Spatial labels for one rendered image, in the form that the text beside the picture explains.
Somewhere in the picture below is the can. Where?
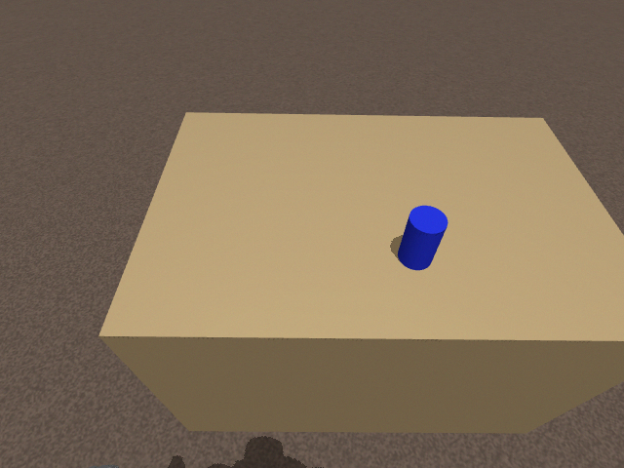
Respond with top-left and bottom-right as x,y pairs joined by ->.
398,206 -> 448,270

